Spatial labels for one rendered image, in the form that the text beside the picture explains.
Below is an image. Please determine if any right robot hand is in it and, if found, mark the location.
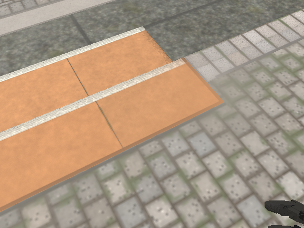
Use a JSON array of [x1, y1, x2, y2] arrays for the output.
[[264, 199, 304, 228]]

